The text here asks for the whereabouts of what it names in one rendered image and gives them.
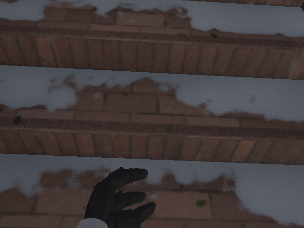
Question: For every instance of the left robot forearm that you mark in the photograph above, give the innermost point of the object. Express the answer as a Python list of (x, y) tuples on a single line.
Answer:
[(91, 223)]

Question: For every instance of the robot left hand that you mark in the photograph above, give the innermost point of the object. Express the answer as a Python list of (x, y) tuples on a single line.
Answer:
[(106, 205)]

